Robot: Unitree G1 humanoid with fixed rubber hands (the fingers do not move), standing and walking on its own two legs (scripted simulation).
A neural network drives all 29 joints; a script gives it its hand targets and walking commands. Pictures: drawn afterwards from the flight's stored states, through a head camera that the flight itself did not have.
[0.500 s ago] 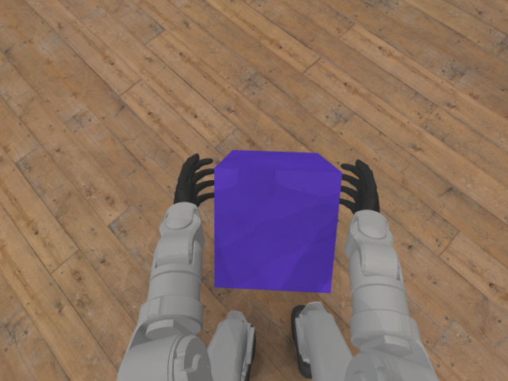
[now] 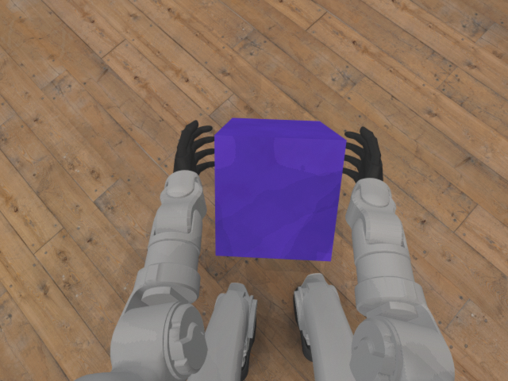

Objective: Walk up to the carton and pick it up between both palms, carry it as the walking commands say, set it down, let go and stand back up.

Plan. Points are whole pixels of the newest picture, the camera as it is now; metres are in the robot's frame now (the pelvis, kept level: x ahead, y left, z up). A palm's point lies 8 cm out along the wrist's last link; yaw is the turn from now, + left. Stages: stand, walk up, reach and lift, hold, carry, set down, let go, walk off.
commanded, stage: set down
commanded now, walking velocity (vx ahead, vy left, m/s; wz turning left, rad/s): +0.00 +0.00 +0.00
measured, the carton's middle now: (274, 179) +0.46 -0.01 -0.20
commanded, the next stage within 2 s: none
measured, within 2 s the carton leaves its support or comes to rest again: neither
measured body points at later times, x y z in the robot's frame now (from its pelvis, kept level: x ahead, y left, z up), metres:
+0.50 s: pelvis -0.02 +0.00 -0.07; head +0.25 +0.00 +0.29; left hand +0.48 +0.13 -0.16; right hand +0.46 -0.16 -0.17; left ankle +0.05 +0.10 -0.56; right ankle +0.10 -0.11 -0.56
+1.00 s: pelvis -0.03 +0.00 -0.14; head +0.28 +0.00 +0.18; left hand +0.50 +0.13 -0.25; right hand +0.48 -0.16 -0.26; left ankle +0.05 +0.10 -0.56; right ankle +0.10 -0.11 -0.56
